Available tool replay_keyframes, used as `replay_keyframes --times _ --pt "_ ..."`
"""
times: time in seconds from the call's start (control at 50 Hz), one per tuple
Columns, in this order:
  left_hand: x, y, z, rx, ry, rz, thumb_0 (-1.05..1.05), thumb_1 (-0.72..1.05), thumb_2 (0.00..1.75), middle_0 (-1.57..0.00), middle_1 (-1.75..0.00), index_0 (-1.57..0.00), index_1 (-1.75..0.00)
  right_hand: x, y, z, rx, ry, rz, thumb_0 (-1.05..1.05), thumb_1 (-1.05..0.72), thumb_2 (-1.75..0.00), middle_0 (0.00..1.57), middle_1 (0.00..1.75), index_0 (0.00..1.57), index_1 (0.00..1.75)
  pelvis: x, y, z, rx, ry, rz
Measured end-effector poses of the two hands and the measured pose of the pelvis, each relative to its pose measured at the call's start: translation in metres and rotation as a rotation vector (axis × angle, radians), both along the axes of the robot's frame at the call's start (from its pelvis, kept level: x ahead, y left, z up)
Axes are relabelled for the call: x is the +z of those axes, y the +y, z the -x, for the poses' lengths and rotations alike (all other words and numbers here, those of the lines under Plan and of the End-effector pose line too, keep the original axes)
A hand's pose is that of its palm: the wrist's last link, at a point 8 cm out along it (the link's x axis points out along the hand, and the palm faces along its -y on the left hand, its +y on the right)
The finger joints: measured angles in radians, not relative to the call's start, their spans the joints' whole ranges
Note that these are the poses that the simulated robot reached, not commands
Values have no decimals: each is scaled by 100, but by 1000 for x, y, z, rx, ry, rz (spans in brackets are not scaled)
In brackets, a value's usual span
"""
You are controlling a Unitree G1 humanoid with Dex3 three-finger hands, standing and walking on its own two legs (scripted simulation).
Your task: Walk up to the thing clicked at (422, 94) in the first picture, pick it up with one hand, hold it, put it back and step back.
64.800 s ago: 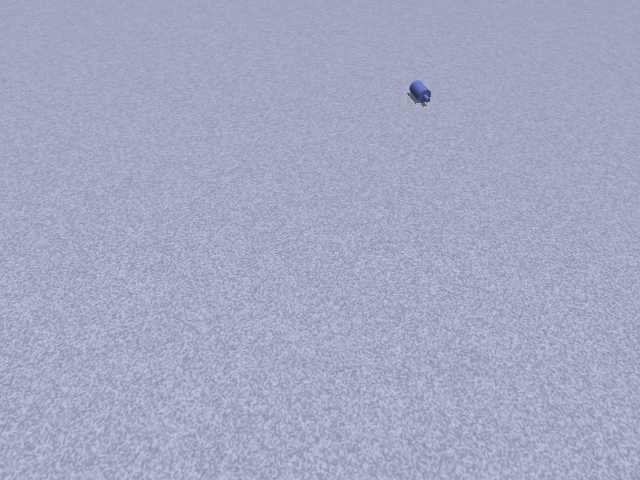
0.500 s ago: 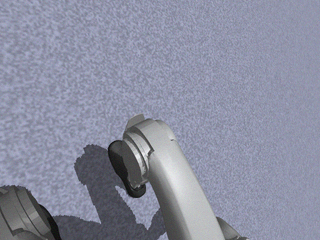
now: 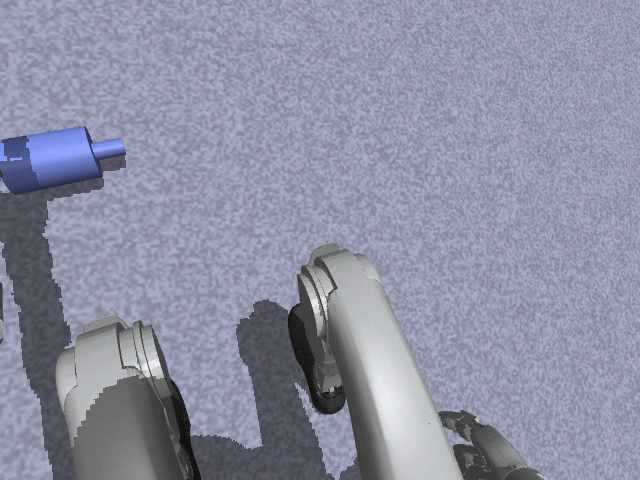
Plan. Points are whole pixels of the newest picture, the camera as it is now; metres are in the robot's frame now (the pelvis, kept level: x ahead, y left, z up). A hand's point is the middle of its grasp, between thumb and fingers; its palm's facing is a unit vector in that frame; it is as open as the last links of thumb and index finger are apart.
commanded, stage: withdraw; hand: left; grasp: from above
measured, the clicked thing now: (67, 156) +0.59 +0.20 -0.32
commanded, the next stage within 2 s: home in 0.30 s
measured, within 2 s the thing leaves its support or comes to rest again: neither
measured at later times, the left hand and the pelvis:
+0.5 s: hand out of the picture +0.56 +0.25 -0.15, palm faces -0.43 -0.09 -0.90, open 13.8 cm; pelvis +0.00 -0.01 -0.02, yaw +1 degrees
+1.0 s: hand out of the picture +0.43 +0.25 -0.01, palm faces -0.27 -0.67 -0.69, open 8.5 cm; pelvis +0.01 +0.00 +0.10, yaw +4 degrees
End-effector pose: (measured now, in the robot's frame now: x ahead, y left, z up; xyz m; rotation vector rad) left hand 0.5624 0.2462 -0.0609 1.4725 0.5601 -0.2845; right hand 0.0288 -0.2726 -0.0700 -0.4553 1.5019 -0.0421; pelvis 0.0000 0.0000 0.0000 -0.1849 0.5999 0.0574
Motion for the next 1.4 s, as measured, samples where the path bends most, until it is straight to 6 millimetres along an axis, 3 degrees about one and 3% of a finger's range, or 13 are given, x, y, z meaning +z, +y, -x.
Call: replay_keyframes --times 0.12,0.2,0.28,0.46,0.58,0.66,0.8,0.94,1.06,1.16,1.26,1.4 --pt "-11 -35 8 -153 -41 59 0 -50 101 -16 -99 -14 -101 12 -18 1 34 -12 105 0 -91 -90 20 30 20 30 -2 -3 11 2 -16 -3" --pt "-20 -45 7 -191 -117 42 0 -50 101 -17 -98 -14 -100 9 -21 10 9 -9 135 0 -92 -90 20 30 20 30 -11 -4 11 1 -14 -5" --pt "-28 -37 5 -144 -158 1 0 -52 102 -16 -98 -13 -101 -3 -15 20 -37 -2 115 0 -92 -90 20 30 20 30 -19 -5 9 -3 -4 -12" --pt "-31 1 -3 28 -103 -47 0 -52 101 -17 -96 -14 -99 -33 13 24 -82 45 0 0 -92 -90 20 30 21 30 -23 -6 -2 -6 27 -30" --pt "-36 2 -13 25 -83 19 0 -41 95 -21 -84 -18 -86 -31 17 22 -66 86 -2 0 -90 -89 20 30 21 30 -23 -6 -7 -5 34 -17" --pt "-31 -5 -9 24 -127 108 0 -28 97 -23 -78 -20 -81 -19 13 17 -77 92 13 0 -90 -89 20 30 21 30 -16 -6 -11 0 48 -8" --pt "19 13 33 191 -185 264 0 3 100 -25 -69 -23 -71 7 -3 -15 -97 20 15 0 -89 -89 20 30 21 30 18 -4 -15 18 70 -22" --pt "84 39 102 389 -111 392 0 40 103 -25 -58 -23 -59 42 -5 -77 -69 -163 -26 0 -90 -89 20 30 20 30 74 -4 -15 26 46 -57" --pt "121 23 162 499 -45 588 0 68 100 -23 -46 -23 -47 93 8 -133 -3 -356 -65 1 -90 -89 20 30 20 30 124 -6 -15 35 -4 -75" --pt "153 8 197 599 -74 705 1 81 95 -22 -37 -22 -38 136 20 -166 14 -492 -85 1 -90 -89 20 30 20 30 161 -8 -20 47 -51 -91" --pt "187 2 223 747 -98 800 1 86 92 -22 -33 -22 -33 174 30 -184 10 -571 -114 1 -90 -89 20 30 21 30 196 -12 -26 55 -102 -112" --pt "237 -9 260 902 -70 922 1 89 91 -21 -31 -21 -31 224 34 -189 -13 -628 -133 1 -90 -89 20 30 21 30 246 -19 -37 55 -178 -133"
